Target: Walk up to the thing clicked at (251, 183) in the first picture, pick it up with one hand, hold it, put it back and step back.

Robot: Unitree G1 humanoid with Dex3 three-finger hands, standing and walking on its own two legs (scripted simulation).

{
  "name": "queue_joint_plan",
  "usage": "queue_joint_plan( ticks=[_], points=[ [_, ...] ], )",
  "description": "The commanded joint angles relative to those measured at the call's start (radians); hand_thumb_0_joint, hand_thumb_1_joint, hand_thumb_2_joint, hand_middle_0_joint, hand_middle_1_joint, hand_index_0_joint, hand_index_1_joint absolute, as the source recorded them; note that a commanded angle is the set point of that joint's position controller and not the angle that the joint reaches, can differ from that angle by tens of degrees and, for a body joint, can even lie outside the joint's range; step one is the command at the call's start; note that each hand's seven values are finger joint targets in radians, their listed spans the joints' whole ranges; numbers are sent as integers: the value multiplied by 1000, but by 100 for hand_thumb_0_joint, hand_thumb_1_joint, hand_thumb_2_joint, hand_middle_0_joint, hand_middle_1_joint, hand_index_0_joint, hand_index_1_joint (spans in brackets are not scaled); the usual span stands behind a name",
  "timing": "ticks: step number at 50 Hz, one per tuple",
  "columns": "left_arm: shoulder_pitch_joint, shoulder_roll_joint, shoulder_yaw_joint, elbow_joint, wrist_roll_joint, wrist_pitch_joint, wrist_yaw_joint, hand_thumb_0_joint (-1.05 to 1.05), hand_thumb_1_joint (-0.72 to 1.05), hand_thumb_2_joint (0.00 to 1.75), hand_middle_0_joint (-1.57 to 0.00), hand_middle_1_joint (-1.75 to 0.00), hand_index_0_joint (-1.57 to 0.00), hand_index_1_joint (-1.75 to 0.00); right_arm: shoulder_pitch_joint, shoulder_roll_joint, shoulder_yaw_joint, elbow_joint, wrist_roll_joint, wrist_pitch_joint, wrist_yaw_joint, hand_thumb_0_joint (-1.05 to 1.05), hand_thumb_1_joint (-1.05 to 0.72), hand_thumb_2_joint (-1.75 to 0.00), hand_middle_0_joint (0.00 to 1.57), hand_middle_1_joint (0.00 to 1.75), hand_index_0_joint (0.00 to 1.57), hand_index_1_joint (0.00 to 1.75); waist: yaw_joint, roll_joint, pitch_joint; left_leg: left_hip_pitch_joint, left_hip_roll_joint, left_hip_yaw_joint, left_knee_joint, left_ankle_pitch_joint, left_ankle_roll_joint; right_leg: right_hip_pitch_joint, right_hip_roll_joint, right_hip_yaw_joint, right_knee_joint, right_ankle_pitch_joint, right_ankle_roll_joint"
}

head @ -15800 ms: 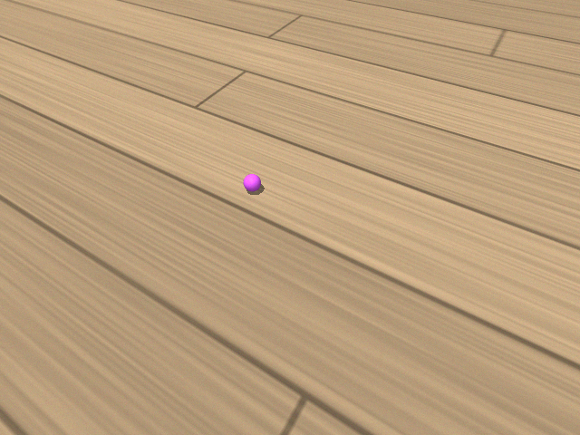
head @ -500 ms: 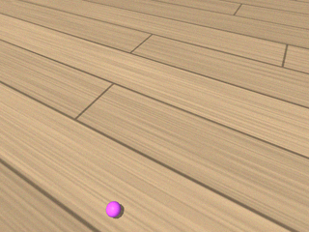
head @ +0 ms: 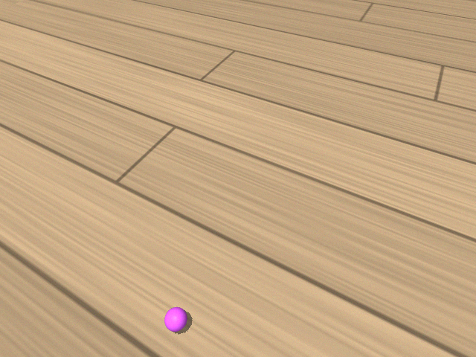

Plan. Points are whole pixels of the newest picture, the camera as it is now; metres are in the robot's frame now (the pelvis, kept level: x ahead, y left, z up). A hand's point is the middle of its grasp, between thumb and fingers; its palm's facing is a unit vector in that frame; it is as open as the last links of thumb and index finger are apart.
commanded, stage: stand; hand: left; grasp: from above
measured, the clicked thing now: (175, 319) +0.40 +0.26 -0.74
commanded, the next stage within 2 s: rise first in 0.26 s
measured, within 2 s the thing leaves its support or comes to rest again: neither
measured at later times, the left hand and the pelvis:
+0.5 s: hand out of the picture +0.12 +0.25 -0.16, palm faces +0.03 -0.94 -0.33, open 7.7 cm; pelvis -0.01 +0.00 -0.01, yaw +1 degrees
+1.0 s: hand out of the picture +0.14 +0.27 -0.22, palm faces -0.13 -0.88 -0.45, open 13.9 cm; pelvis -0.01 +0.01 -0.08, yaw +0 degrees
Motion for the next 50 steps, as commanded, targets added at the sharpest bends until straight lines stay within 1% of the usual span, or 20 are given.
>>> queue_joint_plan(
  ticks=[1, 7, 16, 18, 19, 20, 21, 22, 23, 24, 26, 28, 29, 32, 36, 39, 41, 45, 46, 50],
  points=[
    [-33, 217, 42, -60, -4, -24, 18, 0, 90, 90, -20, -30, -20, -30, -46, -216, -43, -65, 0, -20, -17, 0, -90, -90, 20, 30, 20, 30, 5, 2, -90, 58, 112, -79, -16, 186, 45, -20, -120, 80, -54, 189, -31],
    [-31, 218, 41, -56, -7, -24, 18, 0, 90, 90, -20, -30, -20, -30, -34, -211, -40, -57, 0, -18, -16, 0, -90, -90, 20, 30, 20, 30, 1, -11, -48, 35, 105, -82, -35, 130, 38, -45, -115, 84, -68, 130, -29],
    [-35, 220, 42, -59, -6, -25, 18, 0, 90, 90, -20, -30, -20, -30, -36, -210, -39, -62, 0, -19, -17, 0, -90, -90, 20, 30, 20, 30, 0, 3, -71, 51, 111, -78, -23, 166, 42, -35, -118, 85, -58, 178, -31],
    [-24, 214, 39, -58, -5, -27, 19, 0, 89, 86, -23, -37, -24, -36, -40, -210, -40, -64, 1, -18, -16, 0, -95, -93, 20, 31, 20, 31, 5, -10, -89, 58, 113, -75, -6, 215, 43, -13, -119, 79, -54, 242, -28],
    [-375, 30, 36, -409, -53, -116, 30, 0, 81, 94, -25, -45, -21, -44, -22, -50, -2, -333, 67, -66, -34, 0, -98, -92, 20, 30, 20, 30, -114, 34, -37, -76, -31, 63, 63, 33, 36, -250, 1, 0, 23, 154, -10],
    [-469, 98, 58, -339, -51, -105, 37, 0, 73, 91, -26, -52, -22, -52, 24, -79, -4, -277, 69, -64, -44, 0, -93, -91, 20, 30, 20, 30, -73, 19, -64, -74, -35, 62, 71, 12, 39, -196, -6, -6, 23, 117, -7],
    [-315, 179, 122, -162, -31, -64, 41, 0, 65, 93, -23, -57, -19, -60, 54, -107, -16, -263, 63, -53, -51, 0, -92, -91, 20, 30, 20, 30, -65, -38, -49, -108, -37, 57, 91, -16, 44, -216, 5, -18, 32, 71, -10],
    [-236, 196, 148, -113, -14, -49, 27, 0, 57, 91, -21, -65, -19, -67, 63, -111, -34, -291, 60, -44, -50, 0, -91, -90, 20, 30, 20, 30, -30, -37, -53, -140, -28, 59, 126, 4, 40, -225, 10, -26, 67, 74, -14],
    [-273, 206, 144, -124, 8, -43, 16, 0, 49, 88, -17, -73, -18, -75, 78, -108, -49, -308, 52, -44, -55, 0, -91, -90, 20, 30, 20, 30, -34, -46, -114, -152, -31, 57, 157, 27, 45, -237, 7, -21, 97, 96, -15],
    [-322, 249, 172, -161, 28, -52, 6, 0, 41, 88, -17, -81, -18, -80, 89, -111, -61, -325, 48, -50, -59, 0, -90, -90, 20, 30, 20, 30, -26, -39, -183, -148, -31, 53, 193, 49, 45, -241, 8, -16, 136, 126, -12],
    [-187, 226, 184, -54, 97, -29, -23, 0, 25, 85, -14, -95, -18, -91, 119, -106, -84, -358, 30, -56, -51, 0, -91, -90, 20, 30, 20, 30, -19, -35, -238, -219, -37, 41, 277, 90, 42, -279, 11, -20, 223, 164, -17],
    [-97, 230, 222, -110, 135, -14, -30, 0, 9, 88, -11, -102, -15, -98, 125, -96, -97, -416, 27, -54, -37, 0, -93, -91, 20, 30, 20, 30, 45, 32, -328, -229, -45, 41, 311, 132, 30, -261, 18, -22, 276, 165, -28],
    [-70, 205, 221, -149, 141, -1, -22, 0, 1, 88, -10, -104, -14, -100, 125, -89, -101, -451, 29, -52, -34, 0, -93, -90, 20, 30, 20, 30, 52, 64, -345, -223, -44, 39, 305, 136, 24, -268, 22, -24, 283, 156, -32],
    [-95, 138, 175, -226, 155, 70, 0, 0, -23, 92, -7, -111, -10, -107, 90, -77, -92, -517, 37, -48, -26, 0, -91, -90, 20, 30, 20, 30, 26, 52, -289, -280, -36, 29, 324, 100, 21, -340, 30, -35, 295, 102, -29],
    [-105, 141, 180, -322, 169, 129, 19, 0, -51, 97, -7, -108, -8, -107, 73, -66, -94, -586, 40, -59, -19, 0, -92, -90, 20, 30, 20, 30, 5, 21, -250, -396, -24, 26, 403, -37, 24, -465, 34, -35, 364, -32, -29],
    [-103, 147, 197, -439, 180, 131, 22, 0, -54, 97, -7, -108, -8, -107, 98, -66, -96, -616, 35, -81, -18, 0, -90, -90, 20, 30, 20, 30, -7, 26, -298, -427, -15, 17, 471, -53, 25, -533, 37, -40, 448, -47, -25],
    [-78, 162, 219, -501, 193, 122, 26, 0, -55, 97, -7, -108, -7, -107, 119, -57, -102, -613, 29, -95, -21, 0, -90, -90, 20, 30, 20, 30, -11, 35, -349, -440, -9, 12, 528, -16, 27, -564, 36, -38, 507, -17, -23],
    [9, 146, 207, -623, 224, 126, 28, 0, -57, 100, -6, -107, -6, -108, 115, -42, -102, -653, 25, -117, -29, 0, -89, -90, 20, 30, 20, 30, -11, 59, -414, -463, -7, 16, 610, 44, 34, -612, 30, -28, 575, 37, -19],
    [30, 155, 217, -640, 227, 132, 30, 0, -57, 100, -6, -106, -5, -107, 111, -44, -103, -655, 24, -120, -31, 0, -89, -90, 20, 30, 20, 30, -12, 63, -418, -469, -5, 11, 622, 53, 35, -625, 32, -29, 586, 41, -19],
    [100, 140, 199, -726, 236, 166, 24, 0, -57, 99, -6, -106, -6, -106, 107, -42, -103, -674, 20, -129, -30, 0, -89, -90, 20, 30, 20, 30, -22, 73, -447, -481, 2, -1, 664, 93, 37, -654, 33, -34, 619, 58, -16]
  ],
)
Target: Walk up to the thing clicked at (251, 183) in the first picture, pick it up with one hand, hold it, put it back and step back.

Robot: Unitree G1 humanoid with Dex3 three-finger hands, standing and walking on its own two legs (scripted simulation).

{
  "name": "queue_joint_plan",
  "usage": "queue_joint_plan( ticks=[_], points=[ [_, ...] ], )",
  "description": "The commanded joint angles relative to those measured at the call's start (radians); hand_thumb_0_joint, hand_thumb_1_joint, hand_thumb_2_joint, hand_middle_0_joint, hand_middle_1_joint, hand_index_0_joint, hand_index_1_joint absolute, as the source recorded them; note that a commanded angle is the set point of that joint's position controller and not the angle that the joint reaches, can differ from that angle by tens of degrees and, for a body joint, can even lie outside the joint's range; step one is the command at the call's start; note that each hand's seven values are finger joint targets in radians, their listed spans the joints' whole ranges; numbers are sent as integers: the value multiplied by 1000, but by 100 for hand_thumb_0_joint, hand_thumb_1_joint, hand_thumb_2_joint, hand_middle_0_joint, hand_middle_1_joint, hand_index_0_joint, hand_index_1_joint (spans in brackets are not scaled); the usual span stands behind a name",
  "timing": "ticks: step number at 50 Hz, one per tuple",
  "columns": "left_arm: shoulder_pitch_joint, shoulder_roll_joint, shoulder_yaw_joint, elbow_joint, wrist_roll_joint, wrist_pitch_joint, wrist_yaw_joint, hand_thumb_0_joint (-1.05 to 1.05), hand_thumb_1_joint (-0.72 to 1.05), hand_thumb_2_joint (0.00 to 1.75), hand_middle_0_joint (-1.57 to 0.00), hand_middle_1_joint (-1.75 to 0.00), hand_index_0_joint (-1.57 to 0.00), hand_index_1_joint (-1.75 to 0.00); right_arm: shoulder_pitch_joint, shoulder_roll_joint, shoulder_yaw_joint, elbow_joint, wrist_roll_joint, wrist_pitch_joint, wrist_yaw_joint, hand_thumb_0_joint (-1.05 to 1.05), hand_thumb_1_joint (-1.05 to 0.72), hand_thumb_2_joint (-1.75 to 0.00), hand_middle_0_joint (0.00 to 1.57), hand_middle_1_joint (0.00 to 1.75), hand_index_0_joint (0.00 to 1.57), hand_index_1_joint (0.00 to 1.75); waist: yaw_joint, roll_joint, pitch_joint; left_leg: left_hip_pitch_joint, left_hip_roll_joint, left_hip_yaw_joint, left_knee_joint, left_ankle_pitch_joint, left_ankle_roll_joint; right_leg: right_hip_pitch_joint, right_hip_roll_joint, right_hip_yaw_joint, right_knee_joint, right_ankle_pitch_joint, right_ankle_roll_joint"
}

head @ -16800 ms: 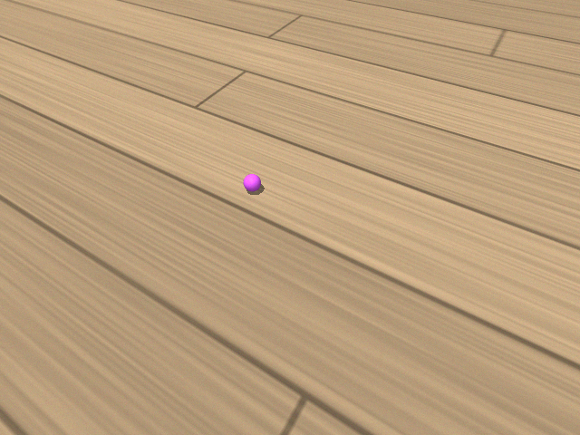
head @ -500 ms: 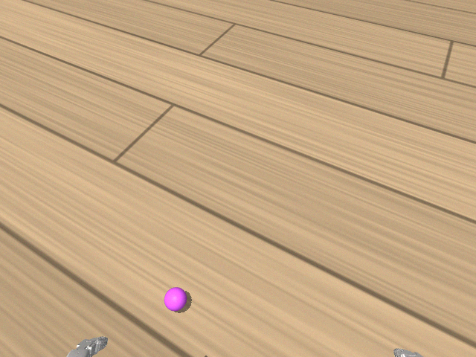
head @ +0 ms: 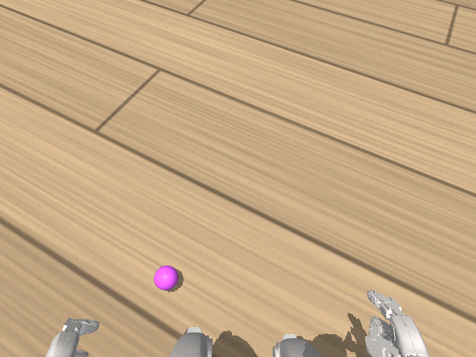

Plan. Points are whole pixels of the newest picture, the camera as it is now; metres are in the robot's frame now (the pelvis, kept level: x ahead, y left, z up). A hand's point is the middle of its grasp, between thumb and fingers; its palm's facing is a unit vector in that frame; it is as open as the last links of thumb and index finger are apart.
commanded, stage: rise first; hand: left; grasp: from above
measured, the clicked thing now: (166, 277) +0.40 +0.26 -0.66
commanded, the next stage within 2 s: none
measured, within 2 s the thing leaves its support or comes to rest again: neither
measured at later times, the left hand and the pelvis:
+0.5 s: hand out of the picture +0.13 +0.28 -0.23, palm faces -0.32 -0.75 -0.57, open 14.2 cm; pelvis -0.03 +0.00 -0.08, yaw -1 degrees
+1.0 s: hand (123, 314) +0.25 +0.31 -0.42, palm faces -0.49 -0.28 -0.83, open 14.0 cm; pelvis -0.10 +0.00 -0.28, yaw -5 degrees
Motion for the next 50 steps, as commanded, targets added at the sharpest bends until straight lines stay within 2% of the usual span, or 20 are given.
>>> queue_joint_plan(
  ticks=[1, 4, 6, 9, 15, 19, 20, 22, 23, 26, 27, 28, 32, 34, 39, 42, 44, 48, 49, 50],
  points=[
    [58, 184, 49, -202, 15, 7, 15, 0, -56, 98, -6, -107, -6, -107, 19, -155, -61, -140, -2, -54, -14, 0, -89, -90, 20, 30, 20, 30, -9, 62, -281, 221, -6, 19, -68, 405, 30, 46, 18, -31, -92, 375, -25],
    [93, 185, 55, -226, 31, 24, 17, 0, -55, 97, -6, -105, -6, -105, 6, -153, -59, -155, -7, -63, -12, 0, -89, -90, 20, 30, 20, 30, -3, 85, -275, 183, -2, 12, -46, 391, 25, -1, 20, -37, -51, 337, -32],
    [93, 175, 44, -240, 41, 30, 20, 0, -55, 96, -6, -107, -7, -106, 0, -145, -54, -172, -7, -70, -11, 0, -89, -90, 20, 30, 20, 30, -15, 56, -274, 142, -4, 7, -17, 362, 31, -26, 22, -42, -33, 328, -30],
    [120, 183, 61, -267, 51, 28, 24, 0, -54, 96, -7, -107, -7, -106, -11, -142, -52, -187, -9, -79, -5, 0, -90, -90, 20, 30, 20, 30, 2, 71, -278, 89, -7, 12, 16, 319, 30, -67, 22, -40, 7, 293, -34],
    [180, 183, 62, -349, 78, 13, 29, 0, -55, 97, -7, -106, -7, -105, -28, -138, -55, -212, -7, -95, 6, 0, -88, -90, 20, 30, 20, 30, 13, 86, -330, 13, -14, 10, 86, 265, 31, -138, 27, -40, 81, 253, -37],
    [60, 222, 51, -337, 121, -15, 35, 0, -57, 96, -7, -106, -7, -106, -42, -151, -56, -192, -6, -104, 8, 0, -90, -90, 20, 30, 20, 30, -24, 81, -321, -74, -11, 2, 168, 210, 36, -244, 30, -41, 155, 214, -36],
    [17, 241, 57, -301, 140, -29, 37, 0, -56, 95, -7, -108, -8, -107, -52, -156, -54, -182, -6, -109, 10, 0, -91, -90, 20, 30, 20, 30, -24, 80, -319, -109, -9, -4, 196, 208, 36, -294, 30, -40, 192, 201, -38],
    [-82, 272, 73, -217, 188, -71, 45, 0, -58, 97, -7, -106, -7, -106, -62, -163, -57, -167, -9, -118, 12, 0, -91, -90, 20, 30, 20, 30, -32, 62, -293, -215, -11, -4, 257, 104, 38, -394, 29, -37, 252, 120, -39],
    [-103, 295, 90, -193, 209, -97, 50, 0, -56, 96, -7, -106, -7, -106, -69, -171, -59, -158, -12, -123, 14, 0, -90, -90, 20, 30, 20, 30, -17, 83, -296, -241, -8, -18, 265, 71, 29, -441, 26, -37, 295, 80, -43],
    [-173, 291, 56, -154, 278, -174, 57, 0, -53, 96, -6, -107, -7, -106, -74, -183, -65, -139, -14, -135, 19, 0, -89, -90, 20, 30, 20, 30, -16, 116, -383, -278, -8, -26, 326, 25, 22, -544, 29, -38, 382, 44, -45],
    [-184, 281, 34, -171, 296, -200, 57, 0, -55, 97, -7, -108, -7, -107, -72, -189, -70, -130, -14, -139, 22, 0, -90, -90, 20, 30, 20, 30, -9, 143, -434, -258, -6, -34, 347, 63, 17, -576, 29, -42, 422, 67, -47],
    [-222, 306, 37, -181, 310, -223, 59, 0, -54, 97, -6, -108, -7, -107, -76, -193, -72, -121, -15, -142, 24, 0, -89, -90, 20, 30, 20, 30, -7, 158, -475, -266, -6, -37, 377, 73, 15, -606, 31, -44, 452, 73, -47],
    [-313, 442, 117, -82, 393, -283, 97, 0, -58, 100, -7, -108, -7, -108, -74, -218, -76, -72, -13, -131, 29, 0, -91, -90, 20, 30, 20, 30, 18, 159, -560, -343, -4, -35, 498, 146, 18, -714, 39, -54, 565, 108, -49],
    [-377, 455, 115, 3, 440, -298, 111, 0, -57, 99, -7, -109, -7, -109, -65, -216, -72, -45, -15, -118, 37, 0, -91, -90, 20, 30, 20, 30, 19, 146, -574, -406, -7, -22, 570, 185, 25, -749, 42, -57, 606, 138, -47],
    [-541, 509, 117, 94, 520, -337, 125, 0, -50, 98, -5, -109, -6, -108, -37, -225, -87, -4, -27, -91, 54, 0, -86, -89, 20, 30, 20, 30, 33, 87, -681, -531, -10, 2, 709, 135, 40, -775, 51, -62, 668, 114, -41],
    [-642, 563, 121, 121, 569, -362, 124, 0, -51, 100, -4, -108, -5, -107, -25, -224, -90, 15, -34, -75, 60, 0, -85, -89, 20, 30, 20, 30, 34, 59, -696, -627, -8, 15, 771, 76, 46, -786, 57, -60, 695, 81, -37],
    [-691, 617, 144, 152, 602, -380, 127, 0, -51, 100, -4, -108, -5, -107, -18, -228, -90, 30, -37, -63, 61, 0, -86, -89, 20, 30, 20, 30, 36, 54, -695, -683, -7, 19, 802, 29, 46, -805, 58, -60, 715, 41, -37],
    [-769, 655, 148, 177, 657, -424, 137, 0, -50, 100, -4, -107, -6, -105, -13, -232, -85, 46, -45, -41, 65, 0, -86, -89, 20, 30, 20, 30, 34, 67, -669, -767, -8, 19, 837, -66, 45, -874, 64, -75, 763, -60, -43],
    [-765, 676, 159, 196, 673, -435, 143, 0, -51, 100, -4, -106, -5, -105, -13, -231, -83, 54, -45, -34, 66, 0, -86, -89, 20, 30, 20, 30, 46, 71, -669, -774, -9, 17, 840, -81, 43, -888, 67, -81, 779, -79, -46],
    [-798, 678, 146, 206, 684, -448, 148, 0, -50, 100, -5, -107, -6, -105, -16, -230, -81, 54, -48, -29, 67, 0, -86, -89, 20, 30, 20, 30, 36, 75, -650, -803, -9, 18, 857, -109, 45, -916, 69, -78, 784, -110, -46]
  ],
)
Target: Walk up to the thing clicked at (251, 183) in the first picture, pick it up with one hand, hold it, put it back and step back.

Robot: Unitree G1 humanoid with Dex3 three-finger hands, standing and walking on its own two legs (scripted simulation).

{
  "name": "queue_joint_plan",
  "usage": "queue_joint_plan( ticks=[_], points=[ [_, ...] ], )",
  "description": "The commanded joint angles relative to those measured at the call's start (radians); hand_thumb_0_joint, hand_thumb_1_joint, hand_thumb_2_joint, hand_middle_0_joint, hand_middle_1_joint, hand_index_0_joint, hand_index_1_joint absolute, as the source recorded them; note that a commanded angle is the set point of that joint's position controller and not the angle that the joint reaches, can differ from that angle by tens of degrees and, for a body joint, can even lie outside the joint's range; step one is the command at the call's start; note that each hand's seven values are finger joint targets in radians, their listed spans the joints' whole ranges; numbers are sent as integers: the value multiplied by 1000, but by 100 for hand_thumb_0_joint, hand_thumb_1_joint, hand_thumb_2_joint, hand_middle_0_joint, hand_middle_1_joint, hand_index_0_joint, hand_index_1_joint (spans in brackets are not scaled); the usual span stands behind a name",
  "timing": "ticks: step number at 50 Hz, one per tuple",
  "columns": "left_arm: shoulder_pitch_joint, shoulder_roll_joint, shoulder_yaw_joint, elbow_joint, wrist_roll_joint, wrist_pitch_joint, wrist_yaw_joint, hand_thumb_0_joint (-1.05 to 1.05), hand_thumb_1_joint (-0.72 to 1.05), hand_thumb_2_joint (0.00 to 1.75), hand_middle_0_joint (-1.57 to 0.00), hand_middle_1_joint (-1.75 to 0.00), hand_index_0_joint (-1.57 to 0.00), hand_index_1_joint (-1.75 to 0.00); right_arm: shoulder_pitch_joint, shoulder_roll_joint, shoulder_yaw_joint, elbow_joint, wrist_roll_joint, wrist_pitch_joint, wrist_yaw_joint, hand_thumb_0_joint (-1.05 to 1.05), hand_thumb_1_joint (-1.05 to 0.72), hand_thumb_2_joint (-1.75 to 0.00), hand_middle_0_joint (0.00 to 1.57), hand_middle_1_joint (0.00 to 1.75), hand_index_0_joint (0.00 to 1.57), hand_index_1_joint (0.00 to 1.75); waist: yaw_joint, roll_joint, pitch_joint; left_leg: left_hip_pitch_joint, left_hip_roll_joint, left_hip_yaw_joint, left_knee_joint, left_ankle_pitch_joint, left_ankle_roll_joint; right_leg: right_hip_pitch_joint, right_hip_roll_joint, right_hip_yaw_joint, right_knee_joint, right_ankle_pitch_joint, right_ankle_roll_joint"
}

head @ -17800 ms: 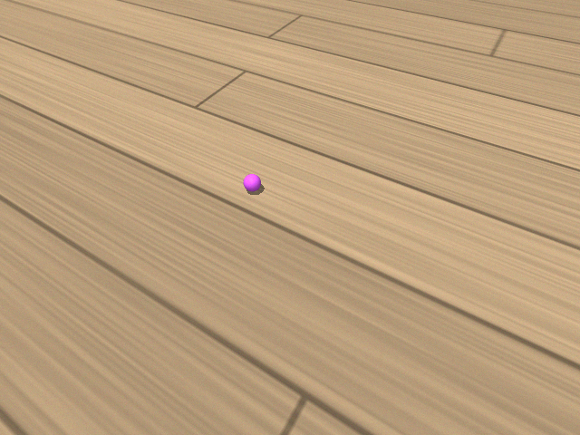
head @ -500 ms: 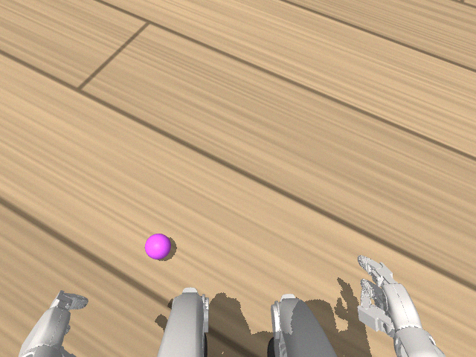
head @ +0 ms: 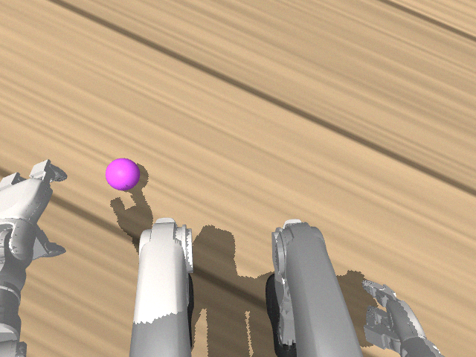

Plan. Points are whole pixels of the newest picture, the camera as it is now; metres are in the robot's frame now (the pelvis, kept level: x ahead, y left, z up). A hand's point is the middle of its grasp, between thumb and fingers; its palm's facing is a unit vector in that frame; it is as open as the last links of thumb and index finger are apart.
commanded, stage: rise first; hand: left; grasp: from above
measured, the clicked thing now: (123, 174) +0.47 +0.31 -0.38
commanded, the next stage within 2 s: approach in 1.16 s
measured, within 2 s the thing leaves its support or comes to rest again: neither
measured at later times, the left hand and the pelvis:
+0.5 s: hand (67, 199) +0.37 +0.36 -0.21, palm faces -0.46 -0.10 -0.88, open 14.1 cm; pelvis +0.00 +0.01 -0.06, yaw -3 degrees
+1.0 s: hand (80, 191) +0.40 +0.35 -0.25, palm faces -0.44 -0.08 -0.89, open 14.1 cm; pelvis +0.01 +0.01 -0.09, yaw -4 degrees
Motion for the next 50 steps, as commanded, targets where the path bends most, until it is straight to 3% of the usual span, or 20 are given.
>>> queue_joint_plan(
  ticks=[1, 4, 7, 11, 13, 20, 25, 29, 32, 33, 36, 40, 43, 48, 49, 50],
  points=[
    [-202, 361, 93, -95, 40, -66, 56, 0, -51, 100, -4, -105, -6, -104, 110, -195, -68, -75, -4, -11, -10, 0, -87, -89, 20, 30, 20, 30, 20, 76, -622, 382, -23, 103, -180, 16, 70, 261, 14, -39, -272, 40, -50],
    [-292, 409, 97, -86, 81, -104, 85, 0, -50, 99, -5, -104, -6, -102, 108, -205, -59, -60, -14, 1, -6, 0, -88, -89, 20, 30, 20, 30, 11, 137, -601, 383, -21, 80, -174, -50, 67, 173, 17, -63, -215, -9, -58],
    [-309, 407, 81, -11, 125, -127, 122, 0, -51, 100, -5, -102, -6, -101, 117, -209, -53, -42, -23, 12, -3, 0, -88, -90, 20, 30, 20, 30, -8, 138, -571, 367, -23, 70, -154, -65, 66, 125, 18, -79, -186, -10, -59],
    [-362, 422, 72, 34, 181, -133, 170, 0, -52, 100, -5, -101, -6, -100, 129, -219, -45, -23, -39, 30, 4, 0, -89, -90, 20, 30, 20, 30, -6, 188, -589, 393, -25, 68, -124, -21, 58, 70, 15, -94, -145, 32, -66],
    [-363, 404, 51, 90, 206, -125, 189, 0, -53, 101, -5, -100, -6, -100, 131, -223, -43, -12, -44, 39, 7, 0, -89, -90, 20, 30, 20, 30, -19, 186, -565, 388, -24, 62, -113, -12, 56, 42, 13, -102, -127, 46, -66],
    [-427, 427, 47, 109, 265, -105, 234, 0, -54, 101, -6, -98, -6, -98, 134, -217, -40, -6, -63, 66, 22, 0, -89, -90, 20, 30, 20, 30, -17, 222, -604, 396, -26, 69, -64, 57, 55, 42, 13, -104, -90, 108, -66],
    [-465, 434, 40, 136, 307, -112, 258, 0, -53, 99, -6, -100, -6, -99, 138, -217, -38, -1, -73, 79, 30, 0, -89, -90, 20, 30, 20, 30, -38, 222, -621, 388, -24, 64, -31, 100, 57, 38, 20, -111, -63, 153, -63],
    [-454, 443, 52, 181, 329, -123, 276, 0, -55, 100, -6, -99, -6, -99, 141, -219, -34, 4, -82, 85, 36, 0, -90, -90, 20, 30, 20, 30, -40, 208, -613, 374, -23, 63, -12, 116, 59, 38, 22, -115, -50, 165, -60],
    [-472, 443, 36, 208, 345, -130, 284, 0, -54, 100, -6, -101, -6, -101, 134, -216, -27, 7, -90, 88, 39, 0, -90, -90, 20, 30, 20, 30, -47, 215, -614, 361, -22, 68, 14, 131, 61, 34, 29, -114, -43, 179, -59],
    [-463, 423, 31, 227, 342, -131, 286, 0, -54, 99, -6, -101, -6, -101, 140, -215, -25, 8, -93, 88, 41, 0, -90, -90, 20, 30, 20, 30, -57, 198, -595, 348, -22, 64, 15, 128, 62, 36, 28, -117, -39, 178, -58],
    [-488, 444, 50, 217, 337, -135, 302, 0, -54, 99, -5, -102, -6, -101, 139, -218, -20, 10, -100, 86, 43, 0, -90, -90, 20, 30, 20, 30, -53, 209, -610, 354, -19, 64, 29, 137, 62, 33, 30, -119, -31, 185, -56],
    [-523, 459, 54, 235, 342, -135, 323, 0, -53, 99, -5, -103, -6, -102, 134, -220, -16, 11, -108, 83, 45, 0, -89, -90, 20, 30, 20, 30, -69, 210, -591, 308, -18, 63, 37, 90, 62, 17, 32, -124, -27, 151, -56],
    [-537, 480, 61, 218, 350, -134, 330, 0, -53, 99, -6, -103, -6, -102, 132, -217, -10, 13, -112, 82, 43, 0, -90, -90, 20, 30, 20, 30, -58, 255, -628, 334, -18, 66, 44, 106, 58, 25, 34, -123, -13, 164, -58],
    [-535, 463, 51, 274, 350, -116, 349, 0, -54, 99, -6, -103, -6, -103, 129, -218, -3, 22, -117, 79, 43, 0, -90, -90, 20, 30, 20, 30, -74, 242, -589, 308, -17, 63, 53, 91, 60, 0, 32, -126, -7, 158, -57],
    [-526, 469, 51, 282, 353, -113, 349, 0, -54, 100, -6, -104, -6, -103, 129, -217, -2, 23, -114, 79, 43, 0, -90, -90, 20, 30, 20, 30, -64, 243, -593, 309, -16, 63, 53, 96, 60, 1, 33, -125, -5, 163, -59],
    [-527, 462, 52, 290, 352, -110, 349, 0, -54, 99, -6, -103, -6, -102, 133, -224, -6, 24, -116, 78, 44, 0, -90, -90, 20, 30, 20, 30, -77, 239, -598, 318, -15, 58, 55, 96, 59, -10, 32, -131, 3, 163, -58]
  ],
)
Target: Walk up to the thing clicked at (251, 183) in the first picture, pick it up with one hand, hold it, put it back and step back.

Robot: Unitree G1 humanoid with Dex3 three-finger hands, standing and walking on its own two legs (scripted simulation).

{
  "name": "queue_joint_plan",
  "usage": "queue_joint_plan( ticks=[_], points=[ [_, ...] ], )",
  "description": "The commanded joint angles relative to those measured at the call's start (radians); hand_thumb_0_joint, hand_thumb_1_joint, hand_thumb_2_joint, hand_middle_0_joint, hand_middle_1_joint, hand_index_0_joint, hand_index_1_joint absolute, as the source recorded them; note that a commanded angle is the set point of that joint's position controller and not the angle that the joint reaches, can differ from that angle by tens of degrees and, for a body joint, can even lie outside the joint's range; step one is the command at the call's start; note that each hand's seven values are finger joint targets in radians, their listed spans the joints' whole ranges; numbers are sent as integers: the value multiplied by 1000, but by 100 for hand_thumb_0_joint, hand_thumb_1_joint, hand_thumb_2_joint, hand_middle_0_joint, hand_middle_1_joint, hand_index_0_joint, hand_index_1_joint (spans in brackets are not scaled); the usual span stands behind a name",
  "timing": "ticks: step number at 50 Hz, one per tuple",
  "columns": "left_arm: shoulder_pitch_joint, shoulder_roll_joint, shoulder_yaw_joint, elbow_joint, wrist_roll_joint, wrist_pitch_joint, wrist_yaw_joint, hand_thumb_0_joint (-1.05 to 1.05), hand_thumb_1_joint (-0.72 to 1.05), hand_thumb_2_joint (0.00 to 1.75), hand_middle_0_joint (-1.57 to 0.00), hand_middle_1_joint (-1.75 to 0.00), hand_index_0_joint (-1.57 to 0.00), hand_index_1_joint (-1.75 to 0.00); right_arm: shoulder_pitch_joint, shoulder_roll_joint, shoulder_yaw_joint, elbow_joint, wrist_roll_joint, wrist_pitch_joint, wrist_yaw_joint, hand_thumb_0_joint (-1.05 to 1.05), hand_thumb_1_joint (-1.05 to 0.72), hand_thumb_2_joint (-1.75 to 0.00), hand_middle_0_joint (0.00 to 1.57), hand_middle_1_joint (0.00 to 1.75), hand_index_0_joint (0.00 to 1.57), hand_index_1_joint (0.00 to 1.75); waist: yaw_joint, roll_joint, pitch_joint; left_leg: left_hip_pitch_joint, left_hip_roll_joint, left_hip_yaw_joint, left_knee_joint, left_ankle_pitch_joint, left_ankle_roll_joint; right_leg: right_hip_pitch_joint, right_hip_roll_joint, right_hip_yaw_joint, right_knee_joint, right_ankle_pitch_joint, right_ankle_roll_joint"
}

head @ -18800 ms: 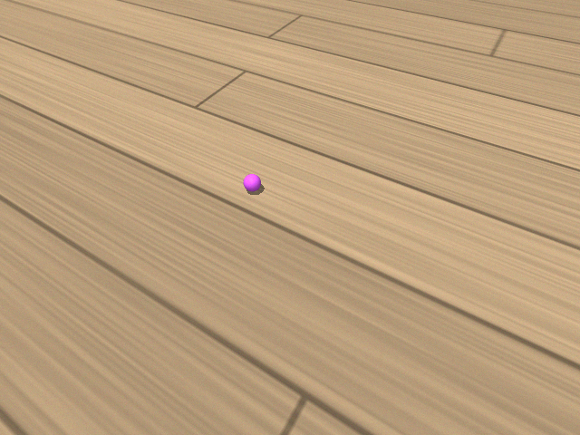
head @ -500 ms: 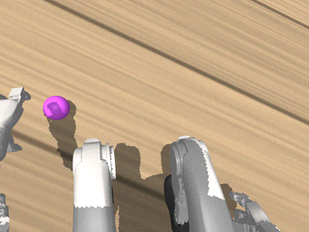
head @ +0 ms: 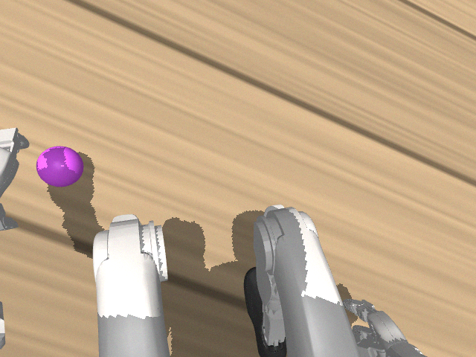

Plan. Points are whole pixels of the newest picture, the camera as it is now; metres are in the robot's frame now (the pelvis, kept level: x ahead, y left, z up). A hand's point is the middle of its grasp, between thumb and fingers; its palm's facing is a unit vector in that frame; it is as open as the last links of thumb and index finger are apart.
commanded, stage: rise first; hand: left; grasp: from above
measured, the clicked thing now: (60, 166) +0.45 +0.33 -0.29
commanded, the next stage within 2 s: approach in 0.16 s
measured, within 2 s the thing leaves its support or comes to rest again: neither
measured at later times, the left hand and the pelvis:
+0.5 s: hand (30, 180) +0.40 +0.34 -0.19, palm faces -0.47 -0.09 -0.88, open 14.0 cm; pelvis +0.00 +0.00 -0.01, yaw -1 degrees
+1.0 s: hand (29, 164) +0.42 +0.34 -0.17, palm faces -0.59 -0.14 -0.80, open 13.8 cm; pelvis +0.00 +0.00 +0.01, yaw -1 degrees
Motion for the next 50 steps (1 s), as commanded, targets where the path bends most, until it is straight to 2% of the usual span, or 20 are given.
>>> queue_joint_plan(
  ticks=[1, 7, 8, 12, 13, 14, 18, 23, 24, 26, 27, 29, 32, 33, 35, 38, 39, 42, 46, 50],
  points=[
    [-235, 306, 53, -108, -24, 11, 48, 0, -53, 98, -6, -104, -7, -103, 159, -238, -70, -26, -4, -12, -14, 0, -90, -90, 20, 30, 20, 30, 26, 309, -648, 571, -3, 125, -237, 142, 56, 219, 9, -89, -245, 207, -82],
    [-234, 305, 46, -93, -32, 21, 39, 0, -54, 99, -6, -105, -7, -104, 159, -232, -67, -23, -5, -11, -12, 0, -90, -90, 20, 30, 20, 30, 25, 286, -649, 543, -4, 126, -225, 141, 60, 237, 14, -85, -251, 212, -80],
    [-252, 321, 58, -118, -38, 15, 39, 0, -53, 98, -6, -104, -7, -103, 156, -236, -68, -26, -5, -12, -11, 0, -90, -90, 20, 30, 20, 30, 28, 298, -659, 554, -4, 125, -223, 145, 59, 235, 11, -85, -244, 214, -81],
    [-237, 307, 42, -81, -29, 9, 31, 0, -53, 98, -6, -105, -7, -103, 158, -239, -62, -23, -8, -7, -10, 0, -90, -90, 20, 30, 20, 30, 12, 284, -631, 533, -3, 118, -219, 138, 59, 225, 14, -93, -238, 210, -81],
    [-249, 314, 42, -87, -27, 7, 32, 0, -61, 106, -7, -101, -4, -103, 160, -233, -57, -22, -9, -7, -10, 0, -90, -90, 20, 30, 20, 30, 13, 279, -636, 525, -5, 123, -211, 147, 61, 247, 15, -87, -249, 221, -77],
    [-245, 312, 47, -71, -35, 4, 38, 0, -53, 98, -6, -105, -7, -103, 156, -238, -57, -20, -7, -7, -9, 0, -89, -89, 20, 30, 20, 30, 13, 271, -629, 521, -4, 122, -208, 147, 61, 234, 14, -89, -241, 217, -78],
    [-316, 250, -24, -30, -21, -7, 44, 0, -50, 94, -6, -108, -8, -105, 178, -245, -46, -8, -20, -14, -6, 0, -90, -89, 20, 30, 20, 30, -50, 257, -590, 498, -2, 110, -187, 143, 62, 220, 17, -97, -240, 226, -74],
    [-443, 196, -100, -21, -6, -12, 84, 0, -50, 94, -6, -110, -9, -106, 195, -250, -32, 5, -26, -32, -9, 0, -90, -89, 20, 30, 20, 30, -91, 299, -604, 530, 7, 99, -180, 134, 53, 183, 21, -110, -233, 226, -76],
    [-477, 206, -93, -31, -3, -6, 100, 0, -49, 94, -6, -110, -9, -106, 205, -256, -29, 7, -29, -35, -10, 0, -90, -89, 20, 30, 20, 30, -99, 310, -621, 545, 7, 98, -177, 140, 52, 188, 20, -112, -231, 232, -74],
    [-481, 249, -56, -53, 12, 17, 136, 0, -50, 94, -6, -110, -9, -107, 207, -259, -27, 2, -33, -43, -13, 0, -90, -90, 20, 30, 20, 30, -77, 376, -663, 576, 6, 109, -183, 161, 45, 203, 18, -109, -220, 249, -77],
    [-510, 254, -49, -83, 8, 33, 152, 0, -51, 95, -6, -109, -8, -106, 203, -258, -28, 1, -32, -44, -14, 0, -90, -90, 20, 30, 20, 30, -72, 410, -704, 600, 9, 113, -187, 170, 41, 201, 18, -108, -212, 260, -79],
    [-510, 256, -26, -66, 13, 85, 178, 0, -51, 95, -6, -109, -8, -106, 198, -260, -28, -6, -28, -45, -13, 0, -90, -90, 20, 30, 20, 30, -71, 455, -706, 634, 12, 116, -210, 172, 35, 174, 14, -116, -188, 261, -84],
    [-544, 313, 12, -69, 13, 166, 184, 0, -54, 97, -6, -107, -8, -105, 190, -256, -26, -26, -16, -39, -15, 0, -91, -90, 20, 30, 20, 30, -52, 490, -754, 636, 11, 134, -218, 189, 39, 194, 10, -98, -199, 287, -88],
    [-539, 311, 14, -49, 11, 194, 176, 0, -54, 97, -6, -107, -7, -105, 188, -252, -23, -29, -14, -35, -15, 0, -91, -90, 20, 30, 20, 30, -53, 478, -750, 612, 9, 140, -218, 190, 44, 206, 9, -93, -209, 293, -85],
    [-548, 292, -35, 6, 4, 238, 140, 0, -55, 97, -6, -108, -8, -106, 198, -243, -15, -30, -5, -30, -14, 0, -91, -90, 20, 30, 20, 30, -70, 412, -723, 550, 7, 147, -200, 189, 61, 247, 16, -73, -248, 314, -78],
    [-462, 268, -67, 127, -56, 282, 72, 0, -52, 94, -6, -109, -9, -107, 209, -231, -6, -42, 7, -28, -16, 0, -91, -90, 20, 30, 20, 30, -80, 258, -642, 412, 2, 146, -191, 148, 87, 337, 23, -55, -291, 283, -62],
    [-436, 279, -65, 123, -81, 289, 45, 0, -52, 94, -6, -109, -9, -106, 211, -235, -3, -51, 12, -28, -17, 0, -91, -90, 20, 30, 20, 30, -66, 219, -643, 397, 1, 143, -198, 137, 92, 368, 23, -53, -302, 266, -59],
    [-360, 284, -90, 179, -115, 288, -59, 0, -50, 93, -6, -111, -9, -107, 212, -246, 7, -66, 23, -21, -19, 0, -91, -90, 20, 30, 20, 30, -72, 133, -594, 328, -4, 135, -204, 112, 101, 425, 27, -49, -305, 235, -55],
    [-327, 330, -78, 119, -149, 222, -153, 0, -46, 87, -6, -113, -11, -107, 213, -265, 28, -79, 22, -6, -26, 0, -90, -89, 20, 30, 20, 30, -68, 117, -581, 356, -5, 120, -213, 146, 96, 456, 25, -62, -292, 269, -53],
    [-427, 331, -63, 4, -152, 58, -148, 0, -46, 87, -6, -112, -12, -106, 229, -269, 45, -73, 1, 1, -26, 0, -90, -89, 20, 30, 20, 30, -119, 181, -549, 383, 2, 100, -176, 139, 79, 397, 29, -79, -276, 259, -60]
  ],
)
